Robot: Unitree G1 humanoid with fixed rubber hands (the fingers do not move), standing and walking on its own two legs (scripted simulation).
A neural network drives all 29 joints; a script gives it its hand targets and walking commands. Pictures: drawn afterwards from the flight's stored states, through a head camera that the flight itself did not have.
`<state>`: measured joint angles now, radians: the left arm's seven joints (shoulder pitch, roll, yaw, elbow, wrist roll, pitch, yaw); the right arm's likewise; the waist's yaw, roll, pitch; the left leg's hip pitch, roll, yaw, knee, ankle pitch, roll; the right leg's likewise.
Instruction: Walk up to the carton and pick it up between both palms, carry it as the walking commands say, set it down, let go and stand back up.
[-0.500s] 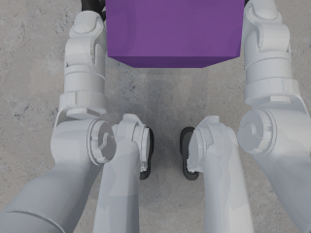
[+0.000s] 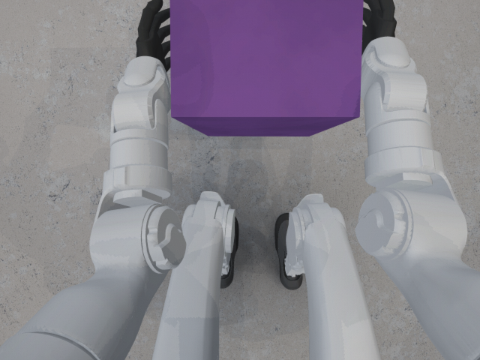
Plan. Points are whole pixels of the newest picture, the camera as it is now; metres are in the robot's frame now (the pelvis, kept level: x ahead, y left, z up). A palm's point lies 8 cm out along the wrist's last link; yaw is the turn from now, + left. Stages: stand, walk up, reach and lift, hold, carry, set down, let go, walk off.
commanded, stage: reach and lift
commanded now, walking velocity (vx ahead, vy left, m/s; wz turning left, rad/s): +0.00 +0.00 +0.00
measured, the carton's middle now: (261, 62) +0.53 +0.01 -0.15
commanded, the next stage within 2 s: none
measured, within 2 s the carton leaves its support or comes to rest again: neither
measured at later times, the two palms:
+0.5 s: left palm (131, 55) +0.48 +0.16 -0.01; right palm (405, 35) +0.50 -0.14 +0.00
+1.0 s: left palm (99, 47) +0.46 +0.16 +0.07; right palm (458, 23) +0.48 -0.15 +0.07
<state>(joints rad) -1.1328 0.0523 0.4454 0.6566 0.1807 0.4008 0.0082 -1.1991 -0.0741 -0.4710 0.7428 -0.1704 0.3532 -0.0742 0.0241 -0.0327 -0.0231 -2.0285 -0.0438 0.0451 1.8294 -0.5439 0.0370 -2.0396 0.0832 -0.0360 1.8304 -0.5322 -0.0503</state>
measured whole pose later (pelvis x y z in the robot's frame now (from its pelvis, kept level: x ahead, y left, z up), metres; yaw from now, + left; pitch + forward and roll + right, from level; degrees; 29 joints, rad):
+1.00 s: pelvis +0.02 +0.00 +0.12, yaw +0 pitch +35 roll +1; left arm -0.83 -0.04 0.42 0.61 0.22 0.38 -0.01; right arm -0.88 0.03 -0.48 0.68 -0.21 0.33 -0.04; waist 0.01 -0.03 -0.14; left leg -1.56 -0.06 0.02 1.43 -0.48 0.03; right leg -1.56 0.08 0.00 1.44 -0.48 -0.04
